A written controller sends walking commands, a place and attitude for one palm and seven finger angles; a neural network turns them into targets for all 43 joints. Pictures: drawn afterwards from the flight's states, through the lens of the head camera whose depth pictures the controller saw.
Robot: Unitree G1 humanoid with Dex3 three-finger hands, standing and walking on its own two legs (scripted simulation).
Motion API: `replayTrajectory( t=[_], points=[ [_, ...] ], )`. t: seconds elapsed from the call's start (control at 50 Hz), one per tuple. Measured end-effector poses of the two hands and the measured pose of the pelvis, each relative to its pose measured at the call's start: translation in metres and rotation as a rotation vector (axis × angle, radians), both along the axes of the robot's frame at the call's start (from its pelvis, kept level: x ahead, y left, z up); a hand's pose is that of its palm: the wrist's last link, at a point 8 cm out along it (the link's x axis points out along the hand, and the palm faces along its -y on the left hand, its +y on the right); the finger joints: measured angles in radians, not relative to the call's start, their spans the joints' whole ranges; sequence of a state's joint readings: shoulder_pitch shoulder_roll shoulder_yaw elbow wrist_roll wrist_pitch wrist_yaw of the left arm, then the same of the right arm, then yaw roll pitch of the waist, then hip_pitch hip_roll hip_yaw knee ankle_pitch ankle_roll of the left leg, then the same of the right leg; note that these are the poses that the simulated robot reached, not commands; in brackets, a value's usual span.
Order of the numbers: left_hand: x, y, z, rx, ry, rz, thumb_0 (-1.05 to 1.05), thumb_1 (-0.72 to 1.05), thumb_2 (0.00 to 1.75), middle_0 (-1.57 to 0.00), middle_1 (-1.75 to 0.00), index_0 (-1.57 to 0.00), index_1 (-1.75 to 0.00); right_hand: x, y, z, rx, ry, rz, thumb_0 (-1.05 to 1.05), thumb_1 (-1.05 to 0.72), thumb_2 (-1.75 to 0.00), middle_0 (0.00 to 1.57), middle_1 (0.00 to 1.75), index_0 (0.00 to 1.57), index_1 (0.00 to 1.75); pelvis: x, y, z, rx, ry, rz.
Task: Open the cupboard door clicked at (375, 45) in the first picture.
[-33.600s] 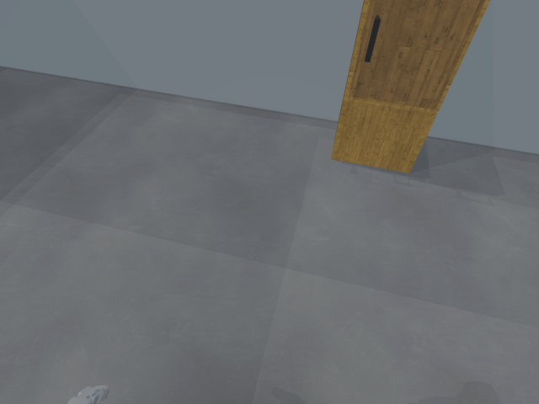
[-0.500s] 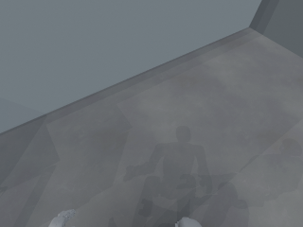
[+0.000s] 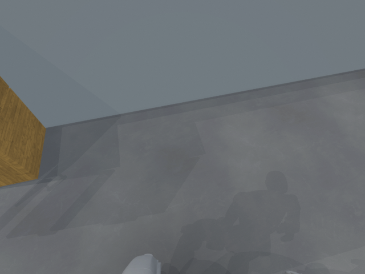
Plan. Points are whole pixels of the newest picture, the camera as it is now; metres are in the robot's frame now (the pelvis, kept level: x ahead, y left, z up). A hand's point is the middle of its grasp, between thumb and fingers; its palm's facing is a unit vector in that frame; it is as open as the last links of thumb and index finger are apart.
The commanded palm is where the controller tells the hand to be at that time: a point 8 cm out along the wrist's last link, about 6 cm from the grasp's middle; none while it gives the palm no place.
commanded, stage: turn to face it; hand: left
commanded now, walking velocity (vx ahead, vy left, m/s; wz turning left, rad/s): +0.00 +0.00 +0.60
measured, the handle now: out of the picture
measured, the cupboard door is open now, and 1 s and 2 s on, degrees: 45 45 45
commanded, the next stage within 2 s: take the last steps up to it in 1.66 s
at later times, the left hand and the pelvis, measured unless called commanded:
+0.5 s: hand out of the picture +0.09 +0.23 -0.16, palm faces +0.27 -0.92 -0.28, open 7.4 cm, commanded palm none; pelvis +0.03 +0.00 -0.01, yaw +16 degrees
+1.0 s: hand out of the picture -0.06 +0.18 -0.19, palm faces +0.61 -0.75 -0.25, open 7.4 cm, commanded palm none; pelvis +0.06 +0.00 -0.02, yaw +36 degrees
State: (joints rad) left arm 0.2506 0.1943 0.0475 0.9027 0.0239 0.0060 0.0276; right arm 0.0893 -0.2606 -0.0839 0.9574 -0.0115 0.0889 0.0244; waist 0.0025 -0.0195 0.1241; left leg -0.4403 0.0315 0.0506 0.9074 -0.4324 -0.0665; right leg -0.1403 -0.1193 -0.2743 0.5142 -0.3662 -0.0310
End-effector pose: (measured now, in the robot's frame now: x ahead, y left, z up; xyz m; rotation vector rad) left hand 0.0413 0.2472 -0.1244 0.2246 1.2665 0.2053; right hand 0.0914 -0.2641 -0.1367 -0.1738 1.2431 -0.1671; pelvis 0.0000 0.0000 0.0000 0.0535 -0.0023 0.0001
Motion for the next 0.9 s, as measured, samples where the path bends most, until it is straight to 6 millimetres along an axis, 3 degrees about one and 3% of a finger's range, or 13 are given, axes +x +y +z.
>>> replayTrajectory(
  t=[0.1, 0.16, 0.26, 0.36, 0.48, 0.56, 0.66, 0.74, 0.82, 0.9],
  points=[
    [-0.04, 0.028, -0.022, -0.013, 0.069, 0.105, 0.0, 0.91, 0.9, -0.2, -0.3, -0.2, -0.3, 0.062, 0.028, 0.007, -0.03, -0.111, 0.126, 0.01, -0.91, -0.9, 0.2, 0.3, 0.2, 0.3, 0.007, 0.015, -0.013, -0.015, 0.004, 0.066],
    [-0.052, 0.044, -0.036, -0.017, 0.103, 0.153, 0.0, 0.9, 0.9, -0.2, -0.3, -0.2, -0.3, 0.084, 0.043, 0.008, -0.051, -0.175, 0.179, 0.01, -0.91, -0.9, 0.2, 0.3, 0.2, 0.3, 0.009, 0.024, -0.023, -0.026, 0.005, 0.101],
    [-0.033, 0.053, -0.026, -0.017, 0.04, 0.192, 0.01, 0.91, 0.9, -0.2, -0.3, -0.2, -0.3, 0.083, 0.058, 0.016, -0.062, -0.14, 0.233, 0.01, -0.91, -0.9, 0.2, 0.3, 0.2, 0.3, 0.012, 0.028, -0.012, -0.046, 0.006, 0.149],
    [-0.004, 0.049, -0.011, -0.012, -0.053, 0.201, 0.0, 0.91, 0.9, -0.2, -0.3, -0.2, -0.3, 0.074, 0.06, 0.013, -0.036, -0.075, 0.261, 0.01, -0.91, -0.9, 0.2, 0.3, 0.21, 0.3, 0.017, 0.022, -0.004, -0.057, 0.019, 0.199],
    [0.024, 0.03, -0.001, 0.012, -0.118, 0.212, 0.0, 0.91, 0.9, -0.2, -0.3, -0.2, -0.3, 0.067, 0.043, -0.003, -0.002, 0.002, 0.268, 0.01, -0.9, -0.9, 0.2, 0.3, 0.21, 0.3, 0.028, 0.0, -0.006, -0.056, 0.035, 0.264],
    [0.029, 0.01, 0.003, 0.045, -0.156, 0.234, 0.0, 0.9, 0.9, -0.2, -0.3, -0.2, -0.3, 0.074, 0.024, -0.022, 0.016, 0.041, 0.274, 0.01, -0.9, -0.9, 0.2, 0.3, 0.21, 0.3, 0.037, -0.018, -0.013, -0.053, 0.033, 0.316],
    [0.007, -0.016, 0.012, 0.04, -0.12, 0.313, 0.0, 0.9, 0.9, -0.2, -0.3, -0.2, -0.3, 0.096, 0.013, -0.017, 0.016, 0.072, 0.328, 0.01, -0.91, -0.9, 0.2, 0.3, 0.2, 0.3, 0.046, -0.028, -0.003, -0.02, 0.018, 0.392],
    [-0.015, -0.033, 0.011, 0.016, -0.079, 0.388, 0.0, 0.9, 0.9, -0.2, -0.3, -0.2, -0.3, 0.121, 0.017, -0.008, 0.013, 0.069, 0.388, 0.01, -0.91, -0.9, 0.2, 0.3, 0.2, 0.3, 0.054, -0.033, 0.003, 0.001, 0.015, 0.452],
    [-0.045, -0.041, 0.006, 0.002, -0.047, 0.479, 0.0, 0.91, 0.9, -0.21, -0.3, -0.2, -0.3, 0.152, 0.034, -0.003, 0.003, 0.049, 0.477, 0.01, -0.91, -0.9, 0.2, 0.3, 0.2, 0.3, 0.057, -0.032, 0.003, 0.002, 0.008, 0.514],
    [-0.082, -0.043, -0.006, -0.015, -0.004, 0.571, 0.0, 0.91, 0.9, -0.21, -0.3, -0.2, -0.3, 0.186, 0.068, 0.002, -0.006, -0.004, 0.58, 0.01, -0.91, -0.9, 0.2, 0.3, 0.2, 0.3, 0.058, -0.025, -0.002, -0.009, -0.001, 0.572]
  ],
)
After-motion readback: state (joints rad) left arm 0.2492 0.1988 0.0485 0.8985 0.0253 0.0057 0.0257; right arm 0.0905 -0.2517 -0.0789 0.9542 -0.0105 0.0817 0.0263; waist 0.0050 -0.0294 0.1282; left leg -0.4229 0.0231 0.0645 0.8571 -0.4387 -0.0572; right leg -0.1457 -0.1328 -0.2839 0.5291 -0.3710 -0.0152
